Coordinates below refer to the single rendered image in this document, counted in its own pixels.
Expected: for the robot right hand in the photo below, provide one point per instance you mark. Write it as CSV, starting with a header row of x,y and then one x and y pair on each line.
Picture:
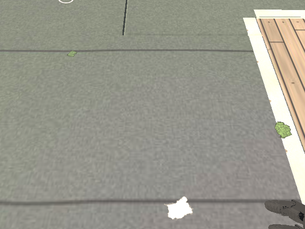
x,y
292,209

